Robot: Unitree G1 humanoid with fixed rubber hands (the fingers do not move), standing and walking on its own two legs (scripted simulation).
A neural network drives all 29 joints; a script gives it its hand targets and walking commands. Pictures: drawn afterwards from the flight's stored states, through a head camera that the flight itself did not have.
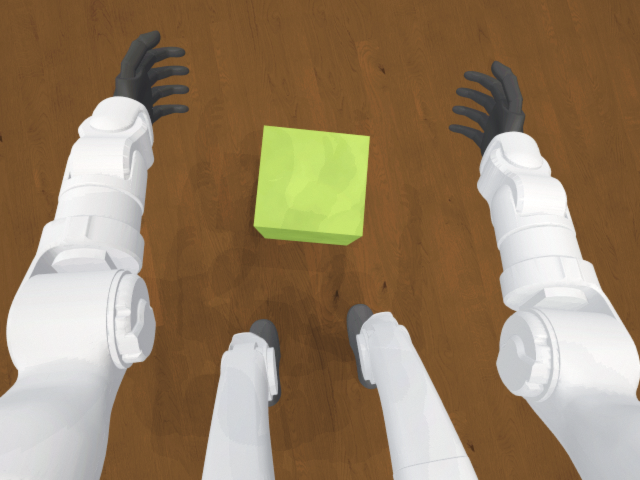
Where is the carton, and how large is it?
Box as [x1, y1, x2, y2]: [254, 125, 369, 245]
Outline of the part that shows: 264,125 254,217 254,226 264,237 346,245 361,236 369,136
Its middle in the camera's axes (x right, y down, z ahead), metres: -0.02 -0.10 +0.88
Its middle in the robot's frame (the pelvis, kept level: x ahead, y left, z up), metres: +0.51 -0.04 -0.52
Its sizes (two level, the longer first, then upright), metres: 0.210 0.200 0.250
